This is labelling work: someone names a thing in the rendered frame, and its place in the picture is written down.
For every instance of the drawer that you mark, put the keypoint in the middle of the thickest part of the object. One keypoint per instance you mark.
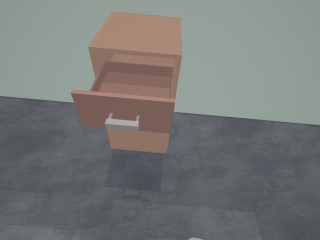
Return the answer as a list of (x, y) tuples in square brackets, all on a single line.
[(128, 90)]

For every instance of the cabinet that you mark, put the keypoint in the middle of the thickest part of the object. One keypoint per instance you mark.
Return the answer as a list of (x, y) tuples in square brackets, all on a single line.
[(139, 39)]

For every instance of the handle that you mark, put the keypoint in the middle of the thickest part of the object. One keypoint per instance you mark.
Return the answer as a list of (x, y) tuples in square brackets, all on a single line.
[(122, 124)]

